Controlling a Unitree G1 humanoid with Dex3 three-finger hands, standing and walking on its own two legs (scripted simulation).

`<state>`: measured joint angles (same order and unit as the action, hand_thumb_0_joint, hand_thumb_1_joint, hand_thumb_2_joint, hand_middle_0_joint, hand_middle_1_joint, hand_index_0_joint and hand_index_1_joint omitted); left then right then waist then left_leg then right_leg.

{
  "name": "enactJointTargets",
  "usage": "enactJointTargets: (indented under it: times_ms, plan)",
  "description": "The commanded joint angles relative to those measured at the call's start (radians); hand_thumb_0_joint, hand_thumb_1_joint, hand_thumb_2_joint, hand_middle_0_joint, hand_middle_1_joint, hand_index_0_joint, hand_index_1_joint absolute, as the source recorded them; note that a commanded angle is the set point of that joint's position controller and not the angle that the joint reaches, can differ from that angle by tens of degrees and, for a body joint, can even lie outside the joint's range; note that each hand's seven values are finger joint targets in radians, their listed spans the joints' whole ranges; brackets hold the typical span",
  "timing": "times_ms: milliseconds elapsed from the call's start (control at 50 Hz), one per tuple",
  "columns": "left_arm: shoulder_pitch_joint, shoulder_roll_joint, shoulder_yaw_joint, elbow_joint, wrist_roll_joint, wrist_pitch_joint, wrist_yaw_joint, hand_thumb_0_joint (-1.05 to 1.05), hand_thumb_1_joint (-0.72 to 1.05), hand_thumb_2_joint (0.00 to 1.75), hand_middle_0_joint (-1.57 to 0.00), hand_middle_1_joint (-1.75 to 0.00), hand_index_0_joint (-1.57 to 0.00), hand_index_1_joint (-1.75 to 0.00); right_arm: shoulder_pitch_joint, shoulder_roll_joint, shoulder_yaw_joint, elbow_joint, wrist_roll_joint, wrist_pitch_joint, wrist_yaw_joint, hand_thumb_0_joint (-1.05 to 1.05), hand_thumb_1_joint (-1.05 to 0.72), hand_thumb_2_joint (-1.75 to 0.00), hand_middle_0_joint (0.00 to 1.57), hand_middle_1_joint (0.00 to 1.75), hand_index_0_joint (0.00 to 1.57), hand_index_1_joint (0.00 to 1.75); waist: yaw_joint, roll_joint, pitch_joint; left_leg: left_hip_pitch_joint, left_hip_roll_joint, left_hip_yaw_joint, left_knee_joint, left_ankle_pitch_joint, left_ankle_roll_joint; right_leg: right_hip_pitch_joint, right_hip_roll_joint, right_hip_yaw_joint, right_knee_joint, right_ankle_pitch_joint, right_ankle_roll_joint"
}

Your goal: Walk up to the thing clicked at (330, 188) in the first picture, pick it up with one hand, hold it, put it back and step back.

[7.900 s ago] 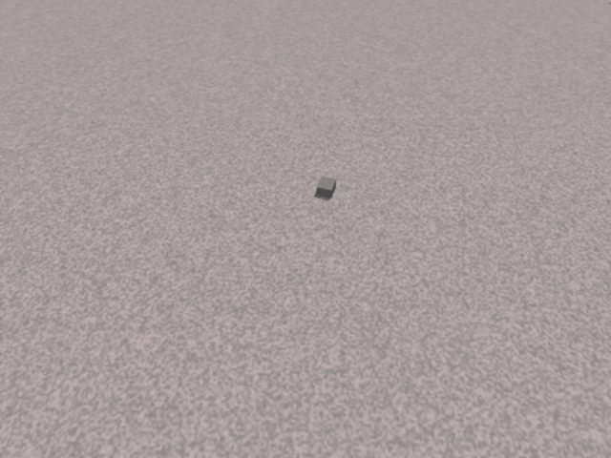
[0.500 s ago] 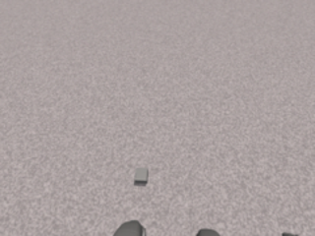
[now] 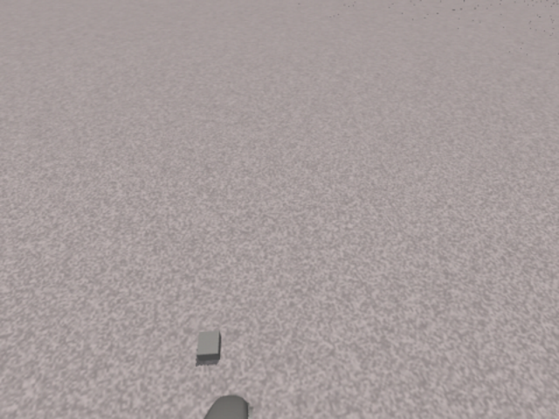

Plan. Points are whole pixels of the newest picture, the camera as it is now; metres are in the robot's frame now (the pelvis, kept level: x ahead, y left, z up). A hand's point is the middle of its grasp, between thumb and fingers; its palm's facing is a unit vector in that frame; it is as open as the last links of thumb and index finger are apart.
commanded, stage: walk up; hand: left
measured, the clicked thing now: (209, 345) +0.54 +0.28 -0.72
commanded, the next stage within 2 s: none
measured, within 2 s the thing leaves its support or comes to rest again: neither
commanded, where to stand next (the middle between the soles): +0.12 +0.04 m, yaw +6 degrees
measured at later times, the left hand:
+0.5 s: hand out of the picture +0.12 +0.33 -0.14, palm faces +0.11 -0.91 -0.39, open 7.4 cm
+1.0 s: hand out of the picture +0.05 +0.26 -0.12, palm faces +0.08 -0.88 -0.47, open 7.4 cm
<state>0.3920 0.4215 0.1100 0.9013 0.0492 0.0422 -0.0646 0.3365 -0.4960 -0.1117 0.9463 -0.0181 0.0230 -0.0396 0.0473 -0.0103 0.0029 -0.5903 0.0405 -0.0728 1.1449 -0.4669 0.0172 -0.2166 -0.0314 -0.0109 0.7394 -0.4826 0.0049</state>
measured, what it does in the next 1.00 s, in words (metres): steps on the spot: left foot, then right foot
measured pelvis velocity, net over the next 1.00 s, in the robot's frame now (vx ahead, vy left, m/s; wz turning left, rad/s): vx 0.00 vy -0.03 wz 0.10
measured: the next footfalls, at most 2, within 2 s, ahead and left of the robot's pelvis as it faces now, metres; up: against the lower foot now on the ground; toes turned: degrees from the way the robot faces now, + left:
left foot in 0.32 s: +0.18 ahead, +0.18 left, +0.00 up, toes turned +6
right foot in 0.74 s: +0.11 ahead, -0.12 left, +0.00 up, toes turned +4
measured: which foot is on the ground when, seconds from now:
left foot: up 0.00-0.30, down 0.32-0.76, up 0.78-1.00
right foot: down 0.00-0.36, up 0.38-0.72, down 0.74-1.00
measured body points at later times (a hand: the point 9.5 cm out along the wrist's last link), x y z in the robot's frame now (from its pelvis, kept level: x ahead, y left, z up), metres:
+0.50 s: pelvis +0.08 +0.05 +0.00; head +0.13 +0.06 +0.45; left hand +0.12 +0.38 -0.12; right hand +0.22 -0.24 -0.11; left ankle +0.14 +0.18 -0.71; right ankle +0.05 -0.12 -0.65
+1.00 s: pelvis +0.00 -0.03 +0.00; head +0.07 -0.06 +0.45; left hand +0.04 +0.30 -0.09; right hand +0.13 -0.34 -0.14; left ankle -0.05 +0.13 -0.63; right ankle +0.07 -0.12 -0.71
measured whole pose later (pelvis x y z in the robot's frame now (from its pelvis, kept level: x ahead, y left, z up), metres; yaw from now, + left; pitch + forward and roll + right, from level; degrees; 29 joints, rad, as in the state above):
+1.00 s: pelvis +0.00 -0.03 +0.00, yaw +6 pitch -1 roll +2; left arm 0.20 0.35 0.07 0.84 0.04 0.00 0.01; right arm 0.17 -0.44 -0.05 0.89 0.00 0.04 -0.02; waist 0.03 0.06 0.16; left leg -0.49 -0.10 -0.13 1.22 -0.46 0.00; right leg -0.43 -0.03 -0.01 0.74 -0.31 -0.05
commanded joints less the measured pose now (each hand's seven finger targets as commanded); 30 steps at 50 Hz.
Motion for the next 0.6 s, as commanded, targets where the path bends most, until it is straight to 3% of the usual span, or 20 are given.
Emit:
enactJointTargets:
  times_ms: [0,40,100,140,180,220,240,260,280,300,320,340,360,380,400,420,440,460,520,580]
  plan:
    - [-0.084,0.344,0.073,-0.074,-0.017,-0.111,0.054,0.00,0.90,0.90,-0.20,-0.30,-0.20,-0.30,-0.002,-0.184,-0.040,-0.107,0.017,-0.049,0.055,0.00,-0.90,-0.90,0.20,0.30,0.20,0.30,-0.073,-0.012,0.236,-0.223,-0.025,-0.127,0.064,0.240,-0.012,-0.018,-0.245,0.405,-0.561,-0.322,-0.113]
    - [-0.061,0.313,0.066,-0.060,-0.019,-0.133,0.071,0.00,0.90,0.90,-0.20,-0.30,-0.20,-0.30,0.024,-0.164,-0.038,-0.119,0.000,-0.032,0.077,0.00,-0.90,-0.90,0.20,0.30,0.20,0.30,-0.081,-0.024,0.208,-0.190,-0.020,-0.141,0.019,0.281,-0.025,0.038,-0.249,0.322,-0.514,-0.152,-0.134]
    - [-0.012,0.265,0.053,-0.058,-0.022,-0.149,0.089,0.00,0.90,0.90,-0.20,-0.30,-0.20,-0.30,-0.017,-0.137,-0.034,-0.163,-0.010,-0.018,0.107,0.00,-0.90,-0.90,0.20,0.30,0.20,0.30,-0.048,-0.063,0.170,-0.141,-0.026,-0.132,-0.103,0.269,-0.043,0.100,-0.224,0.171,-0.462,0.057,-0.148]
    - [0.023,0.276,0.054,-0.062,-0.019,-0.152,0.092,0.00,0.90,0.90,-0.20,-0.30,-0.20,-0.30,-0.056,-0.129,-0.034,-0.201,-0.014,-0.011,0.120,0.00,-0.90,-0.90,0.20,0.30,0.20,0.30,-0.021,-0.136,0.155,-0.119,-0.019,-0.107,-0.176,0.248,-0.041,0.122,-0.243,0.152,-0.454,0.049,-0.166]
    - [0.028,0.278,0.053,-0.072,-0.022,-0.152,0.092,0.00,0.90,0.90,-0.20,-0.30,-0.20,-0.30,-0.109,-0.128,-0.031,-0.217,-0.017,-0.013,0.121,0.00,-0.90,-0.90,0.20,0.30,0.20,0.30,0.004,-0.171,0.162,-0.084,0.010,-0.072,-0.275,0.206,-0.028,0.137,-0.272,0.125,-0.407,0.207,-0.185]
    - [-0.012,0.263,0.039,-0.088,-0.027,-0.138,0.089,0.00,0.90,0.90,-0.20,-0.30,-0.20,-0.30,-0.139,-0.107,-0.014,-0.205,-0.008,-0.026,0.109,0.00,-0.90,-0.90,0.20,0.30,0.20,0.30,0.010,-0.226,0.155,0.035,0.016,0.038,-0.413,0.146,-0.007,0.104,-0.260,0.025,-0.303,0.534,-0.175]
    - [-0.018,0.255,0.031,-0.093,-0.033,-0.128,0.088,0.00,0.90,0.90,-0.20,-0.30,-0.20,-0.30,-0.138,-0.096,-0.008,-0.191,0.000,-0.034,0.102,0.00,-0.90,-0.90,0.20,0.30,0.20,0.30,0.018,-0.241,0.146,0.107,-0.009,0.094,-0.459,0.176,0.000,0.081,-0.243,-0.001,-0.256,0.654,-0.160]
    - [-0.016,0.247,0.023,-0.093,-0.040,-0.116,0.086,0.00,0.90,0.90,-0.20,-0.30,-0.20,-0.30,-0.124,-0.089,-0.007,-0.174,0.004,-0.041,0.095,0.00,-0.90,-0.90,0.20,0.30,0.20,0.30,0.010,-0.220,0.138,0.186,-0.040,0.135,-0.510,0.242,0.008,0.051,-0.214,-0.032,-0.184,0.728,-0.142]
    - [-0.018,0.235,0.016,-0.096,-0.046,-0.102,0.085,0.00,0.90,0.90,-0.20,-0.30,-0.20,-0.30,-0.051,-0.100,-0.011,-0.141,0.008,-0.053,0.083,0.00,-0.90,-0.90,0.20,0.30,0.20,0.30,-0.033,-0.166,0.082,0.333,-0.085,0.169,-0.601,0.355,0.024,0.029,-0.166,-0.070,-0.020,0.763,-0.121]
    - [0.005,0.185,-0.004,-0.096,-0.048,-0.094,0.084,0.00,0.90,0.90,-0.20,-0.30,-0.20,-0.30,0.056,-0.136,-0.025,-0.102,0.011,-0.066,0.066,0.00,-0.90,-0.90,0.20,0.30,0.20,0.30,-0.081,-0.052,-0.009,0.504,-0.096,0.144,-0.608,0.476,0.041,-0.033,-0.132,-0.085,0.187,0.673,-0.081]
    - [0.029,0.124,-0.023,-0.112,-0.062,-0.092,0.086,0.00,0.90,0.90,-0.20,-0.30,-0.20,-0.30,0.114,-0.204,-0.042,-0.098,0.005,-0.077,0.047,0.00,-0.90,-0.90,0.20,0.30,0.20,0.30,-0.109,0.108,-0.088,0.669,0.044,-0.080,-0.577,0.705,0.100,-0.210,-0.071,-0.075,0.377,0.428,-0.025]
    - [0.043,0.090,-0.031,-0.124,-0.079,-0.084,0.092,0.00,0.90,0.90,-0.20,-0.30,-0.20,-0.30,0.138,-0.260,-0.039,-0.123,0.008,-0.088,0.030,0.00,-0.90,-0.90,0.20,0.30,0.20,0.30,-0.109,0.202,-0.164,0.717,0.308,-0.501,-0.616,0.925,0.234,-0.319,0.080,0.014,0.493,-0.057,0.004]
    - [-0.013,0.168,-0.018,-0.109,-0.076,-0.064,0.105,0.00,0.90,0.90,-0.20,-0.30,-0.20,-0.30,0.107,-0.271,-0.037,-0.116,0.042,-0.087,0.031,0.00,-0.90,-0.90,0.20,0.30,0.20,0.30,-0.106,0.099,-0.191,0.602,0.389,-0.628,-0.675,0.906,0.350,-0.245,0.017,0.111,0.513,-0.136,-0.026]
    - [-0.065,0.203,-0.020,-0.103,-0.075,-0.057,0.105,0.00,0.90,0.90,-0.20,-0.30,-0.20,-0.30,0.039,-0.241,-0.032,-0.119,0.048,-0.081,0.024,0.00,-0.90,-0.90,0.20,0.30,0.20,0.30,-0.088,0.030,-0.137,0.492,0.359,-0.528,-0.681,0.831,0.342,-0.218,-0.021,0.125,0.532,-0.127,-0.032]
    - [-0.077,0.200,-0.018,-0.101,-0.074,-0.053,0.101,0.00,0.90,0.90,-0.20,-0.30,-0.20,-0.30,-0.027,-0.193,-0.013,-0.132,0.047,-0.080,0.016,0.00,-0.90,-0.90,0.20,0.30,0.20,0.30,-0.066,-0.028,-0.098,0.427,0.268,-0.319,-0.635,0.820,0.253,-0.210,-0.031,0.159,0.501,-0.095,-0.043]
    - [-0.066,0.178,-0.012,-0.092,-0.075,-0.047,0.096,0.00,0.90,0.90,-0.20,-0.30,-0.20,-0.30,-0.072,-0.166,0.002,-0.138,0.038,-0.081,0.005,0.00,-0.90,-0.90,0.20,0.30,0.20,0.30,-0.041,-0.008,-0.068,0.415,0.231,-0.231,-0.590,0.857,0.207,-0.233,-0.041,0.156,0.463,-0.073,-0.052]
    - [-0.053,0.168,-0.011,-0.084,-0.077,-0.035,0.093,0.00,0.90,0.90,-0.20,-0.30,-0.20,-0.30,-0.072,-0.157,0.006,-0.129,0.038,-0.080,-0.002,0.00,-0.90,-0.90,0.20,0.30,0.20,0.30,-0.034,0.013,-0.049,0.387,0.222,-0.179,-0.575,0.919,0.188,-0.232,-0.037,0.150,0.434,-0.044,-0.050]
    - [-0.072,0.163,-0.011,-0.085,-0.073,-0.022,0.094,0.00,0.90,0.90,-0.20,-0.30,-0.20,-0.30,-0.065,-0.179,0.003,-0.120,0.035,-0.078,-0.007,0.00,-0.90,-0.90,0.20,0.30,0.20,0.30,-0.041,0.057,-0.026,0.352,0.225,-0.173,-0.576,0.976,0.192,-0.232,-0.011,0.143,0.439,-0.025,-0.044]
    - [-0.101,0.157,-0.008,-0.097,-0.072,0.003,0.106,0.00,0.90,0.90,-0.20,-0.30,-0.20,-0.30,-0.124,-0.187,0.001,-0.147,0.018,-0.057,-0.025,0.00,-0.90,-0.90,0.20,0.30,0.20,0.30,-0.049,0.160,-0.018,0.330,0.262,-0.160,-0.567,1.131,0.251,-0.255,0.024,0.142,0.422,-0.039,-0.012]
    - [-0.113,0.168,-0.002,-0.097,-0.067,0.007,0.100,0.00,0.90,0.90,-0.20,-0.30,-0.20,-0.30,-0.179,-0.184,-0.004,-0.181,0.009,-0.049,-0.026,0.00,-0.90,-0.90,0.20,0.30,0.20,0.30,-0.052,0.246,-0.051,0.270,0.281,-0.146,-0.569,0.993,0.273,-0.227,0.021,0.111,0.409,-0.006,-0.011]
